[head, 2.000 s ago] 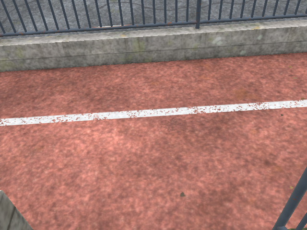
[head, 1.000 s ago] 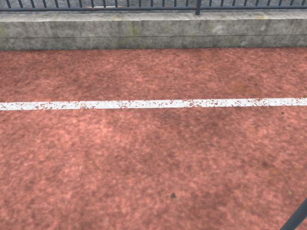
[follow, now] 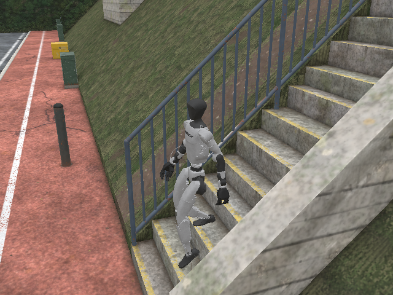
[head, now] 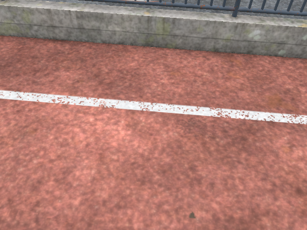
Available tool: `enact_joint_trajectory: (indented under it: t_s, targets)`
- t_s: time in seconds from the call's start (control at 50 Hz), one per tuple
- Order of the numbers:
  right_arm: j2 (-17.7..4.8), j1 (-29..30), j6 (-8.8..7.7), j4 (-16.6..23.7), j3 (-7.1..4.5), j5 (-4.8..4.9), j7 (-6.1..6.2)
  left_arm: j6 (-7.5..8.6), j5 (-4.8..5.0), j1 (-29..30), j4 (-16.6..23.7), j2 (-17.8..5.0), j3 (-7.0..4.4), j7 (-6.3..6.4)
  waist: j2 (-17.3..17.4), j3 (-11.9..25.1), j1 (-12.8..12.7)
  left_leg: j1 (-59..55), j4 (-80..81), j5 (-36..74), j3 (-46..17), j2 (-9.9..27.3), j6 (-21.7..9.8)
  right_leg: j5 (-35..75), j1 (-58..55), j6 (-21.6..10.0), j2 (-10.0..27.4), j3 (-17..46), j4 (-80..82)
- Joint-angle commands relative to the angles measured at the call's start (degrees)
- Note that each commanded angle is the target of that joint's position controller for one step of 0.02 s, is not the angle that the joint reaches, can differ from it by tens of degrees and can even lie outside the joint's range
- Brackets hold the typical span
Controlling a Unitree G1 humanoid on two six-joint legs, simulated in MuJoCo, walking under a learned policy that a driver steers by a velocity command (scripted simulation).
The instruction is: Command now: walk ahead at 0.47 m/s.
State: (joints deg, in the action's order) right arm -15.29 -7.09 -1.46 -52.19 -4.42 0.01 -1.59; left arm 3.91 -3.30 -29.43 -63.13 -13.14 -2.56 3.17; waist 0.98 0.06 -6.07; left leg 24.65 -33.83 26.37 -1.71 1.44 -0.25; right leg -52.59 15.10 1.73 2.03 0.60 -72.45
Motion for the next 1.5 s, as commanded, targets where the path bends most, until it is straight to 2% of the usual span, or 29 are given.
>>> enact_joint_trajectory:
  t_s: [0.02,0.06,0.08,0.12,0.16,0.2,0.24,0.34,0.46,0.52,0.54,0.56,0.6,0.64,0.66,0.7,0.74,0.8,0.94,1.02,1.06,1.1,1.14,1.2,1.3,1.42,1.44,1.48,1.5]
  targets:
    - [-3.6,-21.2,2.49,-4.1,-1.08,-0.24,0.05,-1.97,0.07,5.7,2.7,-7.8,-1.58,1.20,-7.7,-1.0,10.8,-28.3,20.3,2.3,2.8,4.7,-2.1,40.3,13.0,-10.8,2.8,4.8,-9.4]
    - [-6.6,-29.2,2.43,-7.2,-0.68,-0.91,-0.90,-2.75,0.63,5.7,2.7,-4.3,-1.84,-0.25,7.6,1.3,16.6,-37.4,14.0,2.9,-1.5,8.5,-2.5,-1.2,26.9,-10.7,-11.0,3.8,-52.4]
    - [-8.6,-28.0,1.51,-8.0,1.15,-2.02,-2.08,-2.08,3.47,-1.2,6.1,-0.3,-1.24,-0.79,14.6,3.1,7.4,-42.5,-12.8,31.5,-2.4,12.4,0.9,-4.8,42.3,-9.8,-10.0,5.1,-59.1]
    - [-8.7,-28.4,-0.24,-7.8,0.35,0.51,-2.16,-2.08,2.17,-2.6,4.4,-2.0,-0.71,-0.24,12.6,4.2,6.1,-37.1,-6.1,2.8,-9.4,15.8,-5.0,14.3,53.0,-10.5,-5.0,3.9,-50.8]
    - [-7.4,-28.3,-2.32,-8.8,1.31,-0.64,-1.10,-2.30,-0.77,6.7,6.7,-2.0,-0.32,-0.77,10.2,1.6,7.3,-23.7,-0.8,-24.5,-23.3,20.4,-10.7,31.9,56.8,-8.1,-2.5,10.8,-36.4]
    - [3.1,-19.6,-3.46,-8.1,4.94,-1.44,0.46,-2.65,-0.30,13.7,7.4,-3.4,-0.64,-1.61,1.4,-10.0,1.4,1.3,3.7,-26.3,-18.7,15.9,-10.5,47.4,44.8,-2.3,0.1,8.9,-7.6]
    - [-3.1,-20.0,-3.89,-7.8,3.52,-2.88,1.43,-3.95,-1.71,7.6,3.2,-1.4,-0.65,-2.27,4.4,-6.5,0.4,6.0,0.8,-16.9,-18.9,14.5,-12.3,55.4,32.4,-0.7,-1.0,2.9,-7.7]
    - [-0.4,-19.0,-5.18,-7.4,3.98,0.37,3.49,-1.54,0.68,24.8,8.6,-1.9,-0.30,-4.58,-0.7,-7.6,3.9,10.0,-5.5,-57.2,-14.2,5.7,-10.2,89.3,22.2,-2.5,-1.7,1.9,22.7]
    - [0.2,-25.0,-3.32,-9.6,3.15,-2.68,2.62,-0.81,1.49,27.3,11.3,-1.4,-0.23,-5.13,3.6,-11.6,12.2,-0.3,-20.6,-42.9,-11.5,4.6,-11.4,80.2,17.9,-4.9,-2.6,-0.8,32.5]
    - [1.1,-25.0,-1.38,-10.2,3.07,-5.17,3.45,-0.31,3.27,16.7,9.6,-4.6,-1.21,-4.58,2.2,-7.9,10.4,-12.1,-37.7,-24.3,-10.5,2.8,-13.6,64.9,10.3,-6.3,2.5,-0.1,59.6]
    - [0.6,-22.0,-0.86,-12.0,2.97,-4.08,2.77,-1.22,1.85,1.3,4.0,-4.9,-2.42,-5.05,3.6,0.2,3.9,1.3,-50.4,-13.6,-7.1,3.9,-13.6,75.1,-16.0,-5.6,-1.3,-9.2,44.1]
    - [-1.3,-24.0,-1.03,-10.9,1.51,-3.32,2.42,-1.90,2.44,0.3,3.7,-5.5,-3.08,-5.18,-10.6,-3.2,1.2,3.6,-70.0,-36.0,-2.4,-4.7,-11.7,65.2,-16.5,-9.3,4.1,1.2,69.8]
    - [2.1,-21.7,-1.52,-5.8,1.55,-1.15,2.99,-1.35,1.86,-5.6,1.9,-6.2,-1.14,-7.34,-14.2,2.6,5.2,41.8,-90.6,-79.6,2.6,-7.8,-9.0,111.1,-43.1,-11.6,16.2,8.8,30.6]
    - [1.4,-17.3,-1.30,-6.5,1.95,-3.12,2.66,-0.71,2.81,-8.7,1.6,-5.6,-0.75,-6.45,-5.3,3.6,3.0,51.0,-83.9,-70.3,-0.8,-3.4,-9.0,73.8,-35.0,-16.3,17.1,14.1,34.1]
    - [2.6,-13.7,-1.49,-3.2,2.73,-3.56,1.88,-0.05,1.60,-6.9,2.2,-9.8,-1.59,-4.89,-12.2,3.6,3.5,52.6,-73.4,-58.5,-3.3,-0.4,-5.8,46.1,-26.7,-22.8,23.0,25.5,40.5]
    - [-0.7,-2.1,-0.96,-1.5,1.76,-3.88,0.65,1.11,2.27,6.2,4.6,1.1,2.46,-3.25,-0.9,-10.3,9.6,33.1,-36.6,-32.2,-3.8,2.8,0.9,44.2,8.9,-17.1,13.3,16.2,48.7]
    - [3.4,-12.7,0.37,-7.5,2.11,-5.72,0.12,1.69,1.28,4.3,4.3,-6.6,0.59,-2.43,-4.7,-4.3,11.0,9.5,-38.9,-20.3,1.3,1.8,1.6,61.8,19.6,-17.1,12.4,14.0,46.3]
    - [1.4,-1.4,-2.36,-4.5,1.81,-2.56,-1.53,4.13,5.04,8.4,4.7,-3.7,0.87,-1.50,-1.8,-4.4,8.8,2.2,-12.3,14.6,0.2,1.4,-0.3,26.5,19.2,-11.8,4.2,8.4,40.4]
    - [1.1,14.4,-2.25,2.6,2.28,-0.43,-1.57,0.39,-0.42,-4.9,1.5,-1.5,0.87,-1.66,-4.8,-12.3,-4.6,11.2,12.5,-0.9,-0.3,5.0,-1.5,37.9,-4.6,-14.3,4.9,12.3,23.7]
    - [-3.5,-10.9,-2.40,-6.8,0.21,-1.64,-1.26,-0.78,-0.32,-4.1,1.0,-3.6,0.27,-2.11,2.9,-3.6,5.2,-20.2,23.7,-3.7,3.9,4.1,-3.2,48.5,0.2,-15.2,1.4,8.8,-2.9]
    - [-10.1,-25.8,-2.40,-11.0,-1.41,-2.90,-1.89,-0.79,3.93,-12.2,-1.7,0.4,-0.49,-1.47,14.6,9.0,6.8,-60.2,-6.4,35.3,-3.5,16.5,-5.1,-3.8,34.0,-9.7,-8.6,2.6,-40.5]
    - [-7.7,-26.2,-2.53,-9.0,-1.06,-1.85,-0.91,0.12,3.26,2.4,4.8,-3.6,0.04,-0.69,12.1,13.8,13.5,-61.5,-1.7,-4.6,-12.3,21.4,-11.9,9.4,54.6,-10.7,-2.6,0.1,-39.4]
    - [-3.4,-17.2,-2.54,-6.8,0.63,-2.17,1.32,-0.01,0.56,11.2,7.2,-3.3,-0.72,-2.75,9.5,6.0,9.9,-36.5,10.5,-35.7,-16.8,20.0,-12.3,29.9,46.6,-8.6,1.4,1.9,-22.0]
    - [-0.8,-13.5,-3.98,-6.9,1.84,-2.04,2.52,-1.23,-0.09,13.8,7.7,3.7,0.80,-4.74,4.3,-4.9,4.0,-6.8,18.8,-25.5,-10.0,13.2,-12.3,42.6,27.9,-3.1,3.4,-1.2,4.5]
    - [-2.3,-12.8,-4.75,-5.8,1.42,0.32,1.99,-0.39,2.24,17.5,9.4,1.5,1.46,-5.11,5.6,-2.1,3.3,-8.6,19.5,-8.0,1.0,11.5,-9.4,55.5,10.6,-5.9,0.1,-2.8,28.0]
    - [-3.6,-19.3,-2.95,-7.8,1.10,-1.85,2.19,-0.21,1.52,16.6,9.8,-0.9,0.00,-5.56,0.8,-1.3,1.7,-23.9,2.6,5.7,7.3,10.8,-7.3,42.4,3.0,-12.0,-6.6,-7.7,38.5]
    - [-4.0,-19.8,-2.73,-7.1,1.18,-2.07,2.27,0.27,1.31,8.3,7.3,-3.1,-1.10,-5.10,-0.6,3.3,-1.7,-19.5,-9.5,2.6,9.1,9.7,-6.3,42.4,-8.2,-13.6,-5.9,-4.2,40.6]
    - [0.9,-23.2,-3.06,-3.3,2.05,-0.41,0.90,-0.52,2.03,1.0,6.8,-12.3,-3.47,-4.31,-18.7,14.4,0.0,11.2,-46.0,-58.5,7.0,-5.9,-2.6,36.9,-31.7,-26.7,18.4,44.8,54.1]
    - [-3.0,-15.1,-3.09,-1.7,1.44,-1.63,1.12,-1.01,3.15,5.1,7.2,-10.3,-3.07,-4.11,-8.6,7.9,0.2,19.7,-46.0,-54.2,0.1,-1.8,-3.8,27.7,-29.5,-23.4,15.6,41.0,55.8]
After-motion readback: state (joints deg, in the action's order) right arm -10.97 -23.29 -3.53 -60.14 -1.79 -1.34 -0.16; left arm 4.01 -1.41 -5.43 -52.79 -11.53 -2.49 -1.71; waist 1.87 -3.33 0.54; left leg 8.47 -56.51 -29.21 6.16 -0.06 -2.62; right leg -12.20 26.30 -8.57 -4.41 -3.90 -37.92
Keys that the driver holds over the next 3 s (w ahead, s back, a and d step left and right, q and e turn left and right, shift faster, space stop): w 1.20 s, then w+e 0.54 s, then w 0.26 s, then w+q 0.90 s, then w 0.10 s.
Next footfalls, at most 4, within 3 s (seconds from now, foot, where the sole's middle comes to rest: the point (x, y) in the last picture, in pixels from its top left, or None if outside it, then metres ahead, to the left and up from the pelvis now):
0.06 left None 0.10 0.12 -0.88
0.56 right None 0.34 -0.04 -1.11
1.02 left None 0.68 0.20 -1.30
1.44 right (163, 196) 0.96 0.03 -1.30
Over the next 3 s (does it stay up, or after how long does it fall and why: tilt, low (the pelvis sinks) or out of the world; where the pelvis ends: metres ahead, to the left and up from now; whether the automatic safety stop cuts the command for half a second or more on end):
stays up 1.58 -0.02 -0.54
